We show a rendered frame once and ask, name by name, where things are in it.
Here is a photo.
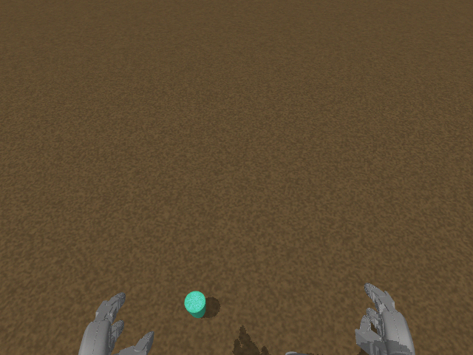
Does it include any cup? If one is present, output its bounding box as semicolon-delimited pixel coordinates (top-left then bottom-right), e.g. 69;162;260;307
184;291;206;318

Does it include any left robot hand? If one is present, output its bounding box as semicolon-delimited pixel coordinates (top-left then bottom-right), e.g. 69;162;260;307
78;292;154;355

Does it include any right robot hand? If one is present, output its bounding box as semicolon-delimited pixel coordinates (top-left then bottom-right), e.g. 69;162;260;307
355;283;415;355

